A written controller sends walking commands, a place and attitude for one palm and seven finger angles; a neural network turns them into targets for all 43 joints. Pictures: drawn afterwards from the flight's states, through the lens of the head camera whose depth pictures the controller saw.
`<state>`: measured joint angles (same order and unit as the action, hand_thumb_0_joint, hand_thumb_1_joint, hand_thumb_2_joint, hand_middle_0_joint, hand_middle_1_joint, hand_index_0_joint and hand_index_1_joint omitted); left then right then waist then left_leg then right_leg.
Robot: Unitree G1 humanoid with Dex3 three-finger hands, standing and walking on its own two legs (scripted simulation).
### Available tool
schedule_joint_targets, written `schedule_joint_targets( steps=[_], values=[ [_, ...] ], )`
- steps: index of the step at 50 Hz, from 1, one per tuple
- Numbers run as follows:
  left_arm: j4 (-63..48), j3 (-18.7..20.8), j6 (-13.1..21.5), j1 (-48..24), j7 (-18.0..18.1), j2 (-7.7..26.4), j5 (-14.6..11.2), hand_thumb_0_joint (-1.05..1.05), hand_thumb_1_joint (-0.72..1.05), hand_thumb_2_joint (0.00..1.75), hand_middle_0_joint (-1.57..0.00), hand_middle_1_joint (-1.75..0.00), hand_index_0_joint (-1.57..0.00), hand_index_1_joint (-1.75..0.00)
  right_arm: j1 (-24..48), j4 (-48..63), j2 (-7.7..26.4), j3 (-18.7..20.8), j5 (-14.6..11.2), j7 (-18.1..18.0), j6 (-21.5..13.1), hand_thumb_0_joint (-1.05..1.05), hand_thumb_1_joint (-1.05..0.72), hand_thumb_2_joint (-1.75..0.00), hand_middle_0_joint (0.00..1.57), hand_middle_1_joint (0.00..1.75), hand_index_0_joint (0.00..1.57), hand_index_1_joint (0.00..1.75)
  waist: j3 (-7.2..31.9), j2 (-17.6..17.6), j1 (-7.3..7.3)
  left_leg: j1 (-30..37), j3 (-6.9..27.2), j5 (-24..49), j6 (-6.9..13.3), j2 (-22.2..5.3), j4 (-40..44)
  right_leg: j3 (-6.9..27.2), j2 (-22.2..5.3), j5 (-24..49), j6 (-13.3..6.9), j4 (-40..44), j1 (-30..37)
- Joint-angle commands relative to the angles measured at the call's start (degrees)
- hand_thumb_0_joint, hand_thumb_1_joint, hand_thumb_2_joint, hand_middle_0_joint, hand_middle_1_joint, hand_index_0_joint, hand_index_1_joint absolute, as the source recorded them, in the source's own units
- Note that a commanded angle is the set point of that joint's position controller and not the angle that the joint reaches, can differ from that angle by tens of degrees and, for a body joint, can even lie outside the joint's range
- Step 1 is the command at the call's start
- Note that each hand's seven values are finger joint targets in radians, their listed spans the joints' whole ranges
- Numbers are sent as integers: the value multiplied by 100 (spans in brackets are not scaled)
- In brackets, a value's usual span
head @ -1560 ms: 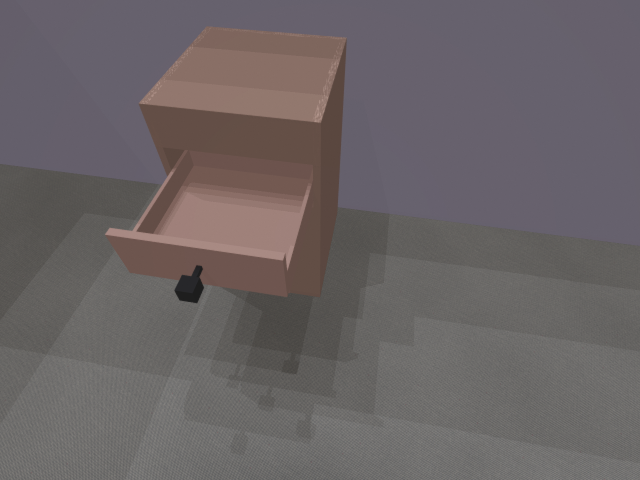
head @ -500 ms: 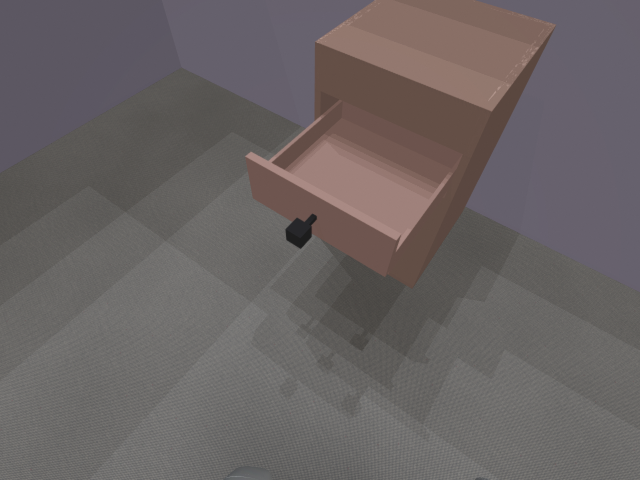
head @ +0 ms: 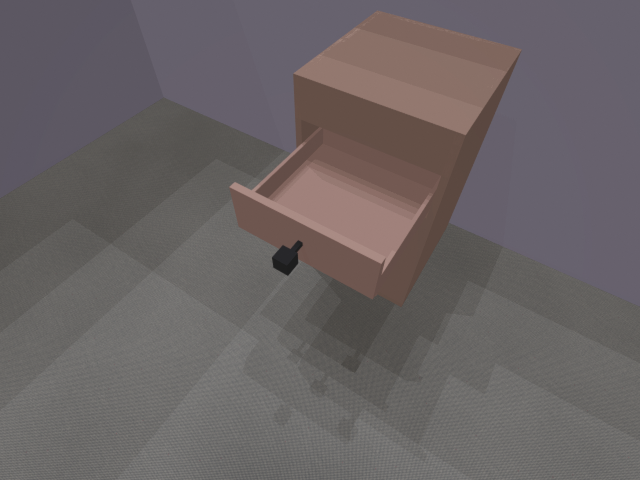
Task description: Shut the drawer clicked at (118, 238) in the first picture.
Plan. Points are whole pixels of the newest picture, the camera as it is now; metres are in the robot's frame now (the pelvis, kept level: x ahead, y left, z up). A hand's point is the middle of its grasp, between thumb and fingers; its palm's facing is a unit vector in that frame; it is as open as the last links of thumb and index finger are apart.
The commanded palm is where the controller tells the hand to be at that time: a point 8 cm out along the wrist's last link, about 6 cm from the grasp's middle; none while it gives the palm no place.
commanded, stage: stand and wait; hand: left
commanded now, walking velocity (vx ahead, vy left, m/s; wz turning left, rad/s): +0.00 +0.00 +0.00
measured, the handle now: (290, 254) +0.58 +0.10 -0.22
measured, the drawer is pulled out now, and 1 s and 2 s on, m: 0.30 0.30 0.30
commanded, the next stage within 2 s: look at it before walking up in 0.04 s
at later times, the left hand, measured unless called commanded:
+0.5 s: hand out of the picture +0.01 +0.18 -0.18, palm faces +0.06 -0.98 -0.20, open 7.4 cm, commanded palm none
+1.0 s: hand out of the picture +0.01 +0.19 -0.18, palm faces +0.01 -0.98 -0.21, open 7.4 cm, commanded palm none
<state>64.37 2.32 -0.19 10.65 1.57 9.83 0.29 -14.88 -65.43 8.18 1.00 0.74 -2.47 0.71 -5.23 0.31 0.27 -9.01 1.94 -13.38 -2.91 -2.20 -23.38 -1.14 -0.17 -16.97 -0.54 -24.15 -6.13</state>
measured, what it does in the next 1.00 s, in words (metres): stands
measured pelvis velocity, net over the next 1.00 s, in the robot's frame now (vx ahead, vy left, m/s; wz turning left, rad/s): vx -0.01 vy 0.00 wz -0.08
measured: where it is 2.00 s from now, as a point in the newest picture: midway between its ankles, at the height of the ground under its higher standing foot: outside the picture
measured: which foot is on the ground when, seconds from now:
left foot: down 0.00-1.00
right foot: down 0.00-1.00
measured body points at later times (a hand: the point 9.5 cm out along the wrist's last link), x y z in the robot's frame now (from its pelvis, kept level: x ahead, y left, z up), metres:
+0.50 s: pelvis +0.00 +0.01 +0.00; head +0.03 +0.00 +0.45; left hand +0.00 +0.23 -0.16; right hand -0.01 -0.21 -0.16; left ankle -0.01 +0.15 -0.74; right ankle -0.04 -0.11 -0.74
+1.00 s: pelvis -0.01 +0.00 -0.01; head +0.03 +0.00 +0.44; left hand +0.01 +0.24 -0.16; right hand -0.01 -0.23 -0.17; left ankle -0.01 +0.15 -0.74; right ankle -0.04 -0.11 -0.74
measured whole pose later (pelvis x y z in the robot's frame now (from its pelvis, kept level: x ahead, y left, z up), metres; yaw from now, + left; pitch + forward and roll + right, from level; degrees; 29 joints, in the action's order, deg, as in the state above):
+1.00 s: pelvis -0.01 +0.00 -0.01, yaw -5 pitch -1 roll +0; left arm 62.6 4.8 -2.6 13.0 0.4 9.8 0.9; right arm -13.1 -61.4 8.4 2.7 1.0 -3.2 1.4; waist -5.5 0.1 -0.8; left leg -11.7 -2.0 -16.1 -3.1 -4.3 -28.6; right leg 2.9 1.7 -17.9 -0.8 -29.5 -10.8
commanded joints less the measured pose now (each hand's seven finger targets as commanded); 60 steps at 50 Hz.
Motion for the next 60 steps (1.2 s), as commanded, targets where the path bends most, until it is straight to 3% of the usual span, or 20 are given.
schedule_joint_targets(
  steps=[1,7,18,27,30,32,33,37,41,45,48,52,53,54,55,56,57,58,59,60],
  values=[
    [-91,81,53,453,45,585,-4,0,90,90,-20,-30,-20,-30,-404,155,497,94,-5,-33,-109,0,-90,-90,20,30,20,30,316,-106,-45,100,25,1721,265,-272,194,160,-514,1711,-100,415,94],
    [-107,80,59,451,56,552,6,0,90,90,-20,-30,-20,-30,-552,125,447,104,-2,-35,-117,0,-90,-90,20,30,20,30,127,-53,-39,43,33,1547,268,-267,280,165,-468,1489,-104,507,10],
    [-72,85,89,596,70,490,15,0,90,90,-20,-30,-20,-30,-652,138,425,114,-4,-50,-140,0,-90,-90,20,30,20,30,304,-20,12,198,15,1676,280,-288,248,157,-491,1627,-96,493,18],
    [-13,49,99,717,66,473,25,0,90,90,-20,-30,-20,-30,-499,175,465,118,-12,-49,-116,0,-90,-90,20,30,20,30,93,30,9,217,22,1367,284,-285,292,235,-468,1366,-86,645,-191],
    [-4,45,86,697,56,483,20,0,90,90,-20,-30,-20,-30,-488,174,489,108,-3,-44,-111,0,-90,-90,20,30,20,30,79,-108,25,152,35,1303,266,-268,315,276,-466,1269,-84,665,-169],
    [-1,40,102,757,57,484,20,0,90,90,-20,-30,-20,-30,-445,208,488,118,-12,-51,-116,0,-90,-90,20,30,20,30,114,54,6,222,38,1333,283,-285,282,270,-453,1358,-92,672,-189],
    [3,31,93,711,57,472,18,0,90,90,-20,-30,-20,-30,-476,200,513,117,-6,-50,-110,0,-90,-90,20,30,20,30,114,-85,34,171,34,1270,270,-273,292,258,-466,1250,-84,687,-163],
    [-8,53,105,731,53,504,25,0,90,90,-20,-30,-20,-30,-437,226,533,121,-9,-58,-126,0,-90,-90,20,30,20,30,232,-93,13,250,35,1455,274,-287,246,263,-466,1468,-100,640,-121],
    [-53,112,40,665,47,545,25,0,90,90,-20,-30,-20,-30,-451,227,537,151,5,-78,-89,0,-90,-90,20,30,20,30,75,-127,22,186,-93,1477,234,-335,84,372,-469,1740,-123,479,-274],
    [-319,327,-105,450,-18,749,57,0,90,90,-20,-30,-20,-30,-415,428,742,319,7,-121,11,0,-90,-90,20,30,20,30,84,-36,47,22,-245,1020,255,-515,-234,578,-385,1713,-202,31,-622],
    [-572,425,-168,304,-79,791,85,0,90,90,-20,-30,-20,-30,-294,640,891,412,29,-143,21,0,-90,-90,20,30,20,30,173,-276,44,-54,-141,676,350,-729,-215,684,-215,1444,-214,-335,-927],
    [-859,477,-206,109,-158,665,98,0,90,90,-20,-30,-20,-30,-191,882,1168,514,61,-160,-7,0,-90,-90,20,30,20,30,327,-1024,13,-69,292,746,725,-1394,92,397,146,621,-118,-1462,-1302],
    [-916,477,-234,85,-190,625,91,0,90,90,-20,-30,-20,-30,-122,943,1242,522,80,-147,-13,0,-90,-90,20,30,20,30,333,-1302,-18,-135,366,924,878,-1656,209,145,210,-293,-64,-1738,-1302],
    [-949,471,-254,110,-217,600,87,0,90,90,-20,-30,-20,-30,5,1022,1284,526,98,-128,-9,0,-90,-90,20,30,20,30,317,-1339,-81,-266,299,1157,954,-1760,133,9,164,-745,-44,-1724,-1156],
    [-948,489,-255,271,-234,621,91,0,90,90,-20,-30,-20,-30,201,1119,1312,530,102,-120,5,0,-90,-90,20,30,20,30,274,-1170,-208,-543,26,1252,853,-1663,-201,7,79,-555,-61,-1305,-798],
    [-887,546,-220,627,-228,816,125,0,90,90,-20,-30,-20,-30,475,1250,1246,520,71,-113,29,0,-90,-90,20,30,20,30,307,-463,-470,-1010,-348,821,525,-1180,-1073,446,-120,683,-149,-330,-262],
    [-854,657,-151,845,-153,1431,205,0,90,90,-20,-30,-20,-30,593,1466,877,477,-15,-81,53,0,-90,-90,20,30,20,30,486,1548,-519,-1900,-1062,-978,25,-198,-2410,2336,-1379,1780,-531,645,254],
    [-810,660,-162,996,-75,1501,113,0,90,90,-20,-30,-20,-30,919,1534,1015,486,5,-98,135,0,-90,-90,20,30,20,30,370,1798,-685,-2221,-279,-2192,-23,40,-3541,3059,-1711,2898,-755,816,160],
    [-872,635,-194,738,-39,1411,112,0,90,90,-20,-30,-20,-30,837,1454,1009,508,-7,-104,149,0,-90,-90,20,30,20,30,264,1394,-477,-2475,130,-1994,-3,-67,-4050,2928,-1618,2695,-1019,689,199],
    [-994,605,-197,346,-34,1313,114,0,90,90,-20,-30,-20,-30,726,1410,990,492,-19,-89,113,0,-90,-90,20,30,20,30,298,1005,-262,-2552,171,-1714,-31,-152,-4209,2708,-1488,2676,-1249,447,306]
  ],
)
